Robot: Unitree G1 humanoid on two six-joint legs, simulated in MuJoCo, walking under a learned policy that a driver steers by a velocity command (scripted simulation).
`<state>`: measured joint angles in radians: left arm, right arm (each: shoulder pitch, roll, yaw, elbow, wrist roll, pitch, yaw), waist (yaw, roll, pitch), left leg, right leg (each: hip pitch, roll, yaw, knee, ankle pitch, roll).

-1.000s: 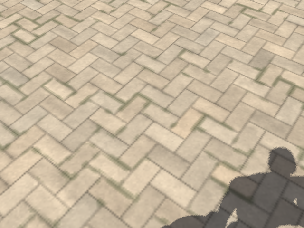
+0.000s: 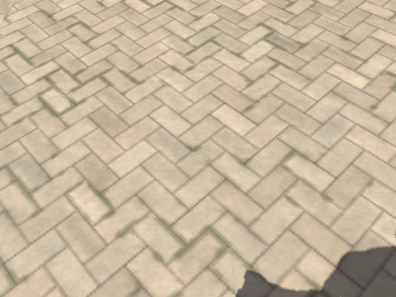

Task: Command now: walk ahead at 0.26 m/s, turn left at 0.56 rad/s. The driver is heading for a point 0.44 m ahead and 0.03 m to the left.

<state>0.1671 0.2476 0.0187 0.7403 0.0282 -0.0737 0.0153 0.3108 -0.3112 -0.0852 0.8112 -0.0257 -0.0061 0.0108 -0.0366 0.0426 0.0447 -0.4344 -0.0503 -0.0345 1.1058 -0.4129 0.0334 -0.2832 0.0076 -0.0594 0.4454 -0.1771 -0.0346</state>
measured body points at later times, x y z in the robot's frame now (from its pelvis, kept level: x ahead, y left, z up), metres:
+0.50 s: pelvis +0.09 +0.03 +0.00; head +0.12 +0.05 +0.44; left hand +0.12 +0.31 -0.14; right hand +0.30 -0.19 -0.10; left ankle +0.13 +0.11 -0.74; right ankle +0.10 -0.11 -0.67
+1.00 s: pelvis +0.09 +0.01 +0.00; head +0.12 +0.00 +0.45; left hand +0.15 +0.30 -0.11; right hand +0.23 -0.26 -0.12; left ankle +0.07 +0.13 -0.70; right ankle +0.10 -0.09 -0.74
